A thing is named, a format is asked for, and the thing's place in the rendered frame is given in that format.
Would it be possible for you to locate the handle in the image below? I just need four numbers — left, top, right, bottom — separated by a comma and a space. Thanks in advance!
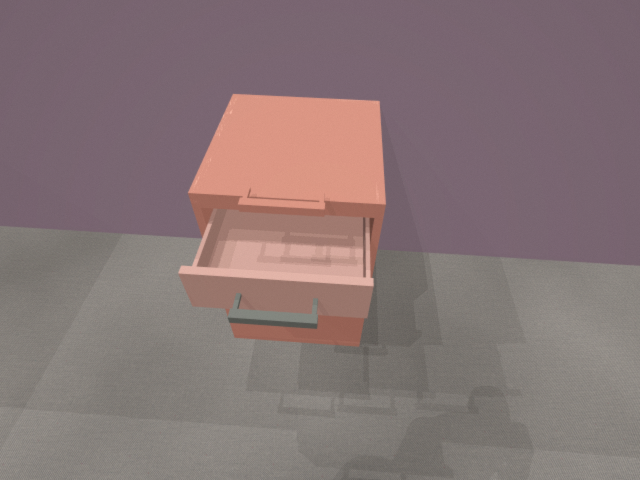
228, 293, 318, 329
238, 198, 325, 217

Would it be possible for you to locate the drawer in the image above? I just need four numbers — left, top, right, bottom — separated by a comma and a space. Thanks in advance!
178, 208, 374, 318

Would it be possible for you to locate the cabinet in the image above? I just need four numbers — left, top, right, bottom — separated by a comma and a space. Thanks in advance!
188, 94, 386, 347

